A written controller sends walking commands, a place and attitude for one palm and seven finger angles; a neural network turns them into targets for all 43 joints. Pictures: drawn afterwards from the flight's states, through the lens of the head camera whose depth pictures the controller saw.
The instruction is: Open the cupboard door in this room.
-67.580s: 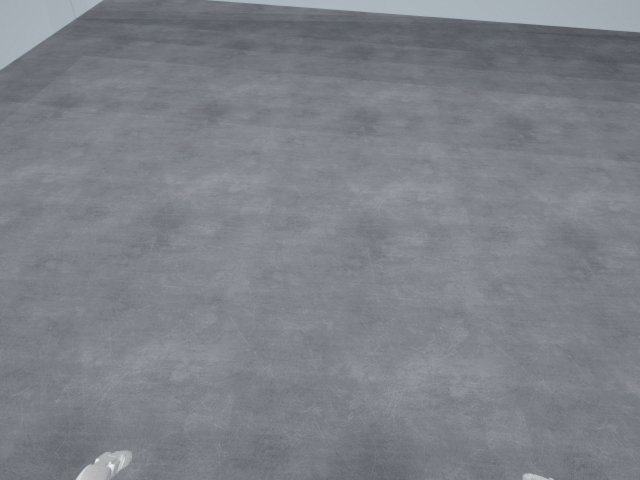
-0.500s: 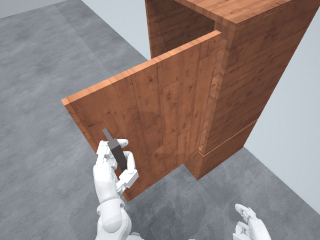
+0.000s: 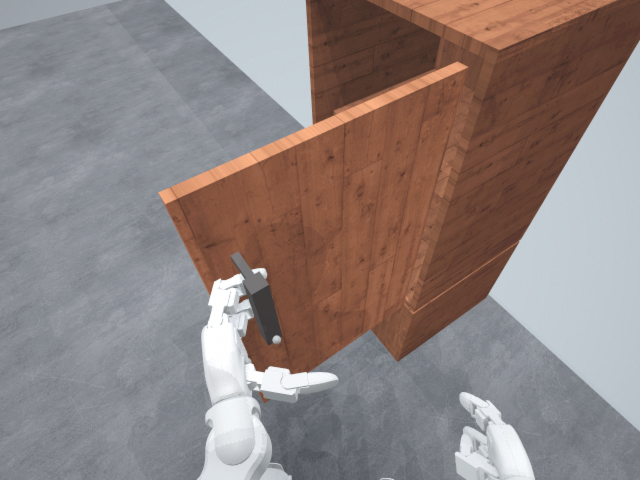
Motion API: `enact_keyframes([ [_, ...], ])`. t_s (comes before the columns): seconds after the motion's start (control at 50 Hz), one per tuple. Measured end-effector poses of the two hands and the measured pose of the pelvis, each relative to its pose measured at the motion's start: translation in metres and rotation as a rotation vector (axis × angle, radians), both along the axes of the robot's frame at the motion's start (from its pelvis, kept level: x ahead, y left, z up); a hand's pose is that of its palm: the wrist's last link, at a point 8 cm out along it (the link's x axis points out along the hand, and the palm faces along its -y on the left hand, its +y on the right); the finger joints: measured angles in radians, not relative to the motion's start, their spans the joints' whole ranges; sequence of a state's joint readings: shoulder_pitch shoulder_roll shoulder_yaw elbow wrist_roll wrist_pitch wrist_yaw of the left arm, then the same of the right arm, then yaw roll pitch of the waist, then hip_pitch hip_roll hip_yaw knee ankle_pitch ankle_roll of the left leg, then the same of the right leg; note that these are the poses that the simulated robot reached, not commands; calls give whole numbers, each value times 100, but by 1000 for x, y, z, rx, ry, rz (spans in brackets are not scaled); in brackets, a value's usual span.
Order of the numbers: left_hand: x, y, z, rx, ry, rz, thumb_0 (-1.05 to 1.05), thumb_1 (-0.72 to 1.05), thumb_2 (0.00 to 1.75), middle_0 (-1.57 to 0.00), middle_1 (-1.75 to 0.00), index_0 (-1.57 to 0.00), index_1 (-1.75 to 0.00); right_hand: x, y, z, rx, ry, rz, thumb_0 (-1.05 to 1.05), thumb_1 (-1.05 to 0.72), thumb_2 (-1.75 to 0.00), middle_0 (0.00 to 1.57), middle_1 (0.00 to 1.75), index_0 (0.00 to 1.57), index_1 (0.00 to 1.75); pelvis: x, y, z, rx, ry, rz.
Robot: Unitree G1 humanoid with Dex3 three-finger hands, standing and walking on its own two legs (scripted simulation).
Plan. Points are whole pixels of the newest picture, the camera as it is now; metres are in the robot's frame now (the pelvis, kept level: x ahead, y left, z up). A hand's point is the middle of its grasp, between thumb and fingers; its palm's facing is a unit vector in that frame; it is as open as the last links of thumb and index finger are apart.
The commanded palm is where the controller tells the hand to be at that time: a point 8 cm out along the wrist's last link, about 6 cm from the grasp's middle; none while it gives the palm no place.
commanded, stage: open thumb and fingers to let go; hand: left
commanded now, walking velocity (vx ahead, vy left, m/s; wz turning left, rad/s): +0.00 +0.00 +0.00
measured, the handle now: (256, 299) +0.32 +0.09 +0.06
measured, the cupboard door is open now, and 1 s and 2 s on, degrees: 91 94 94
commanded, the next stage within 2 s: slide the hand sideways off the handle in 0.18 s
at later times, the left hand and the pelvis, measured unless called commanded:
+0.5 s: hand (273, 372) +0.23 +0.07 +0.06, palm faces -0.21 -0.98 +0.00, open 16.3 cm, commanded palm +0.23 +0.10 +0.06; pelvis -0.01 +0.03 -0.01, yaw -1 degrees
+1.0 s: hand (246, 392) +0.21 +0.09 +0.06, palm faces -0.10 -0.99 +0.02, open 16.0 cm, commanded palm +0.19 +0.15 +0.06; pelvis +0.00 +0.03 -0.01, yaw -2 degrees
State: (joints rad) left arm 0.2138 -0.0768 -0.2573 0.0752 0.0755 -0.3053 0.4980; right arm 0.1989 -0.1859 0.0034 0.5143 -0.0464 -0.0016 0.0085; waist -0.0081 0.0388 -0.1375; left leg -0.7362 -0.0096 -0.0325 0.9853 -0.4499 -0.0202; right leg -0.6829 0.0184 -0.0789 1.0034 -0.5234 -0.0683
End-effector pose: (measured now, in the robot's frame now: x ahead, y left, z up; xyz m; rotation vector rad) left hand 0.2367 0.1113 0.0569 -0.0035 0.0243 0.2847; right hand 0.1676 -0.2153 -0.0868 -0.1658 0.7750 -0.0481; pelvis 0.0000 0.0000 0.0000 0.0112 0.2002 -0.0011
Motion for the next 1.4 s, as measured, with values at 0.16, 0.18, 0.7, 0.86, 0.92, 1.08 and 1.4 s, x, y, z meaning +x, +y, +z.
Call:
enact_keyframes([
  [0.16, 5, 2, 0, 3, -6, -46, -1, -49, 30, -25, -73, -27, -73, 3, 19, 3, 2, -23, 17, 1, -90, -90, 20, 30, 20, 30, -2, 14, -3, -17, -5, -3],
  [0.18, 6, 2, 0, 3, -6, -48, -1, -49, 30, -25, -69, -27, -68, 3, 21, 3, 2, -22, 20, 1, -90, -90, 20, 30, 20, 30, -2, 15, -3, -19, -5, -4],
  [0.7, -18, 4, -3, -28, -32, -439, -1, -50, 30, -16, -31, -17, -32, -17, 32, 8, -2, -38, -22, 1, -90, -90, 20, 30, 20, 30, -9, 39, -10, -25, -3, -25],
  [0.86, -26, 20, 0, 6, -10, -438, -1, -50, 30, -19, -32, -20, -32, -8, 37, 8, 27, -42, -14, 1, -90, -90, 20, 30, 20, 30, -5, 35, -10, -25, -8, -34],
  [0.92, -32, 27, 1, -10, 7, -418, -1, -50, 30, -20, -32, -21, -33, -5, 36, 11, 28, -48, -15, 1, -90, -90, 20, 30, 20, 30, -2, 33, -8, -24, -9, -34],
  [1.08, -45, 42, 0, -6, 7, -384, -1, -50, 30, -20, -32, -21, -33, 4, 20, 12, -4, -72, -8, 1, -90, -90, 20, 30, 20, 30, 2, 25, -12, -22, 11, -24],
  [1.4, -74, 74, 2, 25, 18, -348, -1, -50, 30, -16, -30, -16, -30, 5, 0, 1, -27, -81, -48, 1, -90, -90, 20, 30, 20, 30, -1, 14, -20, -21, 31, -11],
])
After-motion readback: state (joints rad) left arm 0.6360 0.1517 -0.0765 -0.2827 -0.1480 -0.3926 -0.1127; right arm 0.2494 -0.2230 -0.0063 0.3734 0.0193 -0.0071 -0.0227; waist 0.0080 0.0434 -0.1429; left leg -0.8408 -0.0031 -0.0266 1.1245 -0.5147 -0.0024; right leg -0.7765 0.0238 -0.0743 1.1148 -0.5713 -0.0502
